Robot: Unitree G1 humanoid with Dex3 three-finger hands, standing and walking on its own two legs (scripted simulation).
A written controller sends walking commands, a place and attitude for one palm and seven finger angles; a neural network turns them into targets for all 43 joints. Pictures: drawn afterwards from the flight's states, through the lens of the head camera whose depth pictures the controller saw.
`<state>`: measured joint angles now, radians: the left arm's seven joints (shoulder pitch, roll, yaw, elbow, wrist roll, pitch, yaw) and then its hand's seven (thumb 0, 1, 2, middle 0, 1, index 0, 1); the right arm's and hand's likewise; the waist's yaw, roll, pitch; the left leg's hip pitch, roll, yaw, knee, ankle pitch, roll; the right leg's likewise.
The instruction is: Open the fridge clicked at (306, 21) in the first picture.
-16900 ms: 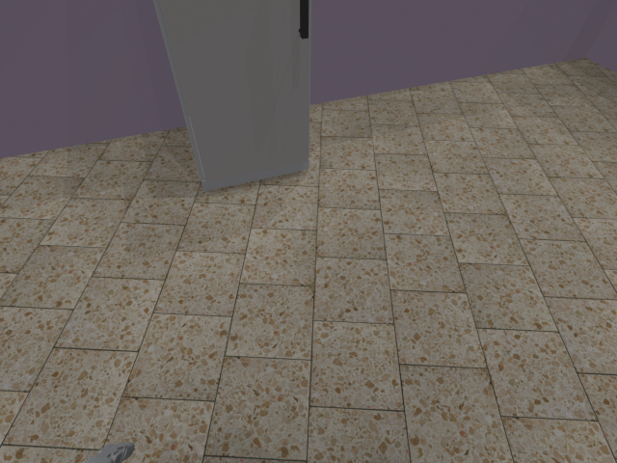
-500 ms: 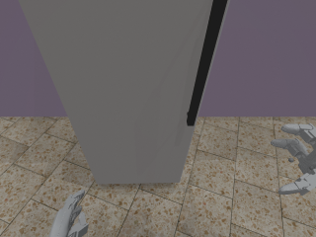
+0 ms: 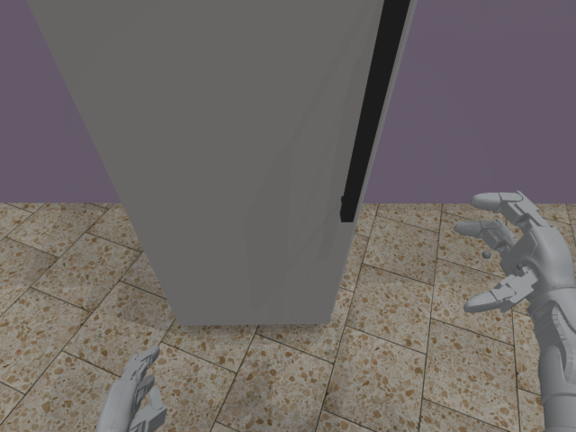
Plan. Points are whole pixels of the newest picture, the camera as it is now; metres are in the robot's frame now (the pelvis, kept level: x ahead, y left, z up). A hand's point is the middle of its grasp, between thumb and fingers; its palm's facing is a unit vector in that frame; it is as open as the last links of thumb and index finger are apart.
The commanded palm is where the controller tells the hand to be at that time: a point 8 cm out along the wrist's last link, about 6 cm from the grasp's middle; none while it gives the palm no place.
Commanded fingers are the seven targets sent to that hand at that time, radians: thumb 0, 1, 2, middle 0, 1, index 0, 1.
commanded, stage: move the hooked fingers beside the handle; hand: right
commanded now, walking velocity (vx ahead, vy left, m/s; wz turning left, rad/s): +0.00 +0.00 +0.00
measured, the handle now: (365, 118) +0.56 -0.09 +0.17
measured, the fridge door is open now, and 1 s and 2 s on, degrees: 0 0 0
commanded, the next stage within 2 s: none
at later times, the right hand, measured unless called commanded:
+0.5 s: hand (447, 214) +0.39 -0.20 +0.12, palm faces -0.07 +1.00 -0.01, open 14.0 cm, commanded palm +0.37 -0.26 +0.12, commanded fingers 0.00 0.50 -0.30 0.30 1.20 0.30 1.20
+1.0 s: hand (421, 185) +0.45 -0.18 +0.12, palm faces -0.05 +1.00 +0.02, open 14.0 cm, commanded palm +0.44 -0.24 +0.11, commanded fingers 0.00 0.50 -0.30 0.30 1.20 0.30 1.20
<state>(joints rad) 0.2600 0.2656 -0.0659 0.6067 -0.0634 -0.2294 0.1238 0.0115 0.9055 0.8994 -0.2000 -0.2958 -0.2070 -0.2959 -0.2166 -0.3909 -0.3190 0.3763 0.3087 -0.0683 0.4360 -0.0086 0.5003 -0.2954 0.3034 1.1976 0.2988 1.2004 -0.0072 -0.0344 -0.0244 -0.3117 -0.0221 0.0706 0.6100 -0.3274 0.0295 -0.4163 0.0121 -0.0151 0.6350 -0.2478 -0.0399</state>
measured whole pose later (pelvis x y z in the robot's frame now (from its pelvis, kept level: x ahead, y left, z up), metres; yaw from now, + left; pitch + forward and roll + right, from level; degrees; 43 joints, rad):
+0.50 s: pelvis +0.01 +0.00 +0.00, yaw +1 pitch +4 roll +1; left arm 0.29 0.27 -0.05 0.63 -0.05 -0.15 0.09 0.01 0.91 0.90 -0.20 -0.30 -0.21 -0.30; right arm -0.40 -0.36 -0.27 0.55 0.25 -0.09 0.34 -0.01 0.50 -0.30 0.30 1.20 0.30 1.20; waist 0.02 -0.02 -0.05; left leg -0.35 -0.02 0.06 0.63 -0.35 0.03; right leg -0.44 0.01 -0.03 0.64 -0.27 -0.04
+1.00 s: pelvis +0.01 +0.01 -0.01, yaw +2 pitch +8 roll +1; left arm 0.34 0.28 -0.03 0.65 -0.05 -0.07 0.07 0.01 0.91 0.90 -0.20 -0.30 -0.21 -0.30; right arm -0.69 -0.42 -0.32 0.93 0.20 -0.20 0.32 -0.01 0.50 -0.30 0.30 1.20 0.30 1.20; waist 0.08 -0.02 -0.06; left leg -0.46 -0.04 0.05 0.69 -0.37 0.04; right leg -0.56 -0.01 -0.03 0.71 -0.29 -0.03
